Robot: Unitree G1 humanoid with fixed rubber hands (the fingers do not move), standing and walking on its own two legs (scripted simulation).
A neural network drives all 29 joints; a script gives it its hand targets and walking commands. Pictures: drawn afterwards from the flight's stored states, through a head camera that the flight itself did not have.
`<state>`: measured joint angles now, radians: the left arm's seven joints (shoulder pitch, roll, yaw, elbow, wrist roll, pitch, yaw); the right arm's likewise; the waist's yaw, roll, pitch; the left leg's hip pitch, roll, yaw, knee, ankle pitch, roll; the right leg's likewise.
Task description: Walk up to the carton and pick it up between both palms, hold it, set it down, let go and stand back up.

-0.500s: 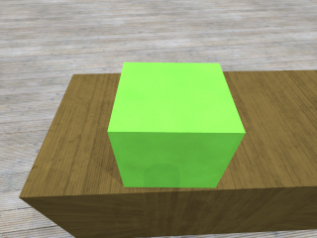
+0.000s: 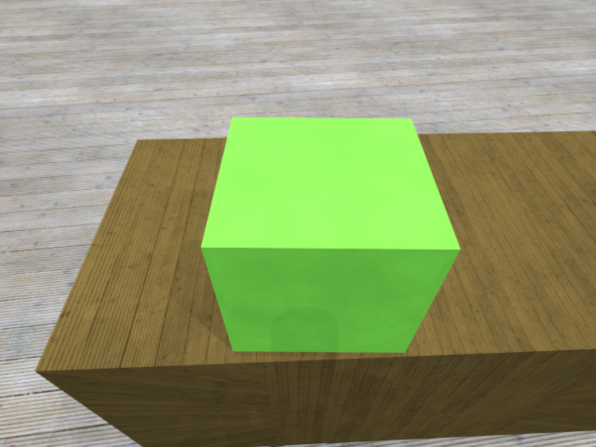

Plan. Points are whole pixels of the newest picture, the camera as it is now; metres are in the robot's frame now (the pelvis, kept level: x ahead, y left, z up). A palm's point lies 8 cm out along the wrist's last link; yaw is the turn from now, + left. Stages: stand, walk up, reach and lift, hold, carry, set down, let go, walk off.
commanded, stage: stand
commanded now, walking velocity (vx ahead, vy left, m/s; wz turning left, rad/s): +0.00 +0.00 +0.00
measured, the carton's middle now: (320, 237) +0.45 -0.04 +0.01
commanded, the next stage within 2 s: none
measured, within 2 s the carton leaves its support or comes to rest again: neither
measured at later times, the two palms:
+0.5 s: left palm out of the picture -0.04 +0.20 -0.15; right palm out of the picture -0.04 -0.20 -0.15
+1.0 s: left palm out of the picture -0.04 +0.20 -0.15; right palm out of the picture -0.03 -0.20 -0.15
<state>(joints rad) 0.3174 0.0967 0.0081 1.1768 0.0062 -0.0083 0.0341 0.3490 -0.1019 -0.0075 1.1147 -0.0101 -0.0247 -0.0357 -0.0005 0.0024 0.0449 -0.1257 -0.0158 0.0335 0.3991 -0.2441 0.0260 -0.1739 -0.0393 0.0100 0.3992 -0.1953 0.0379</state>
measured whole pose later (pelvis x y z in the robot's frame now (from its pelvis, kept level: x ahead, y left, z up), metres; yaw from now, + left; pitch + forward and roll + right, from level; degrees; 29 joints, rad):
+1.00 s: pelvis +0.00 +0.00 +0.00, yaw +0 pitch -2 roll +0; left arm 0.32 0.09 0.01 1.18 0.01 -0.01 0.03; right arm 0.35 -0.10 -0.01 1.11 -0.01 -0.03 -0.04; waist 0.00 0.00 0.05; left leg -0.13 -0.02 0.03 0.40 -0.25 0.03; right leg -0.18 -0.04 0.01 0.40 -0.20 0.04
